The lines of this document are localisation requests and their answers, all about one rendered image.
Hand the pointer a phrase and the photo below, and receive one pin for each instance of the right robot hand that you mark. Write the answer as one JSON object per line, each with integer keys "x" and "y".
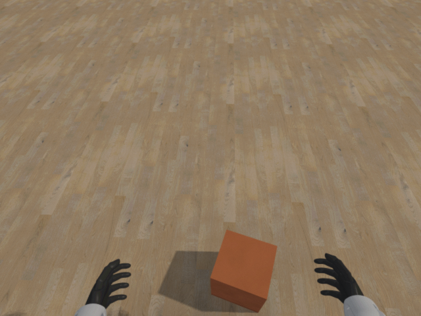
{"x": 344, "y": 282}

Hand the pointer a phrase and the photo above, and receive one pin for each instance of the carton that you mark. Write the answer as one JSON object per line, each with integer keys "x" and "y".
{"x": 243, "y": 271}

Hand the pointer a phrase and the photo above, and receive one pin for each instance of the robot right forearm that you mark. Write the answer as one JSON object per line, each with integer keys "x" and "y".
{"x": 358, "y": 305}

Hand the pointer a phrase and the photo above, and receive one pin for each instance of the left robot hand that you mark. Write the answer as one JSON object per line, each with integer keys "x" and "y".
{"x": 100, "y": 293}

